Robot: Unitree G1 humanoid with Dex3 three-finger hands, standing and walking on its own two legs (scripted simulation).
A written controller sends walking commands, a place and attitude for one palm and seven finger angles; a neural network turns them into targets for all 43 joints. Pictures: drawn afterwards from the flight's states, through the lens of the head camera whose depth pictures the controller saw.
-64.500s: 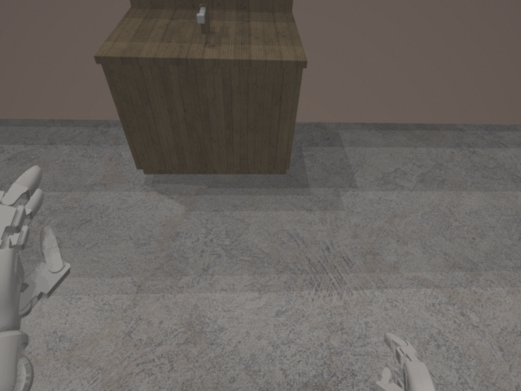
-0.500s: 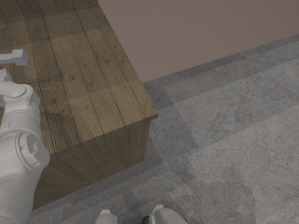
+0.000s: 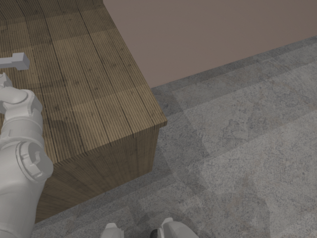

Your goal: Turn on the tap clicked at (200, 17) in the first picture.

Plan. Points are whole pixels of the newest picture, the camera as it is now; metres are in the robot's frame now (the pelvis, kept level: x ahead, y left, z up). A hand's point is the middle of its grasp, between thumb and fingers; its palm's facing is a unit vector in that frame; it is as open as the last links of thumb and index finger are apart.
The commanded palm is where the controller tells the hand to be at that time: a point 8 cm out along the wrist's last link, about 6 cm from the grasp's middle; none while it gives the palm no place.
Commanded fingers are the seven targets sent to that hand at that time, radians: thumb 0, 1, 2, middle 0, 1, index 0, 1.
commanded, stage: lift the hand up off the lever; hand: left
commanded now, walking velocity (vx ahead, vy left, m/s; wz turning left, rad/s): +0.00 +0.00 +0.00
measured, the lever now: (20, 61) +0.55 +0.27 +0.09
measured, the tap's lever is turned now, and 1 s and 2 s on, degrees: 77 77 77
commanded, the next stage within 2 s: none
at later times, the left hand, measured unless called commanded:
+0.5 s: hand (5, 76) +0.52 +0.30 +0.09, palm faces +0.89 -0.45 -0.11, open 8.5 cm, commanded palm +0.51 +0.31 +0.11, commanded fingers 0.00 0.90 0.90 -0.15 -0.15 -0.15 -0.15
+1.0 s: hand (5, 75) +0.52 +0.30 +0.09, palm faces +0.89 -0.45 -0.11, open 8.5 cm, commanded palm +0.50 +0.31 +0.13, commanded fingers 0.00 0.90 0.90 -0.15 -0.15 -0.15 -0.15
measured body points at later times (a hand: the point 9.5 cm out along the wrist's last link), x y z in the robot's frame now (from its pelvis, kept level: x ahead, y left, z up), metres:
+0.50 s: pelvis +0.01 +0.00 +0.01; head +0.12 +0.01 +0.45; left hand +0.47 +0.32 +0.09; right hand -0.02 -0.25 -0.11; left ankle +0.02 +0.17 -0.68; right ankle +0.00 -0.05 -0.68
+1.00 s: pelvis +0.01 +0.01 +0.01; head +0.11 +0.02 +0.45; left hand +0.47 +0.32 +0.10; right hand -0.02 -0.25 -0.10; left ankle +0.02 +0.17 -0.68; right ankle +0.00 -0.05 -0.68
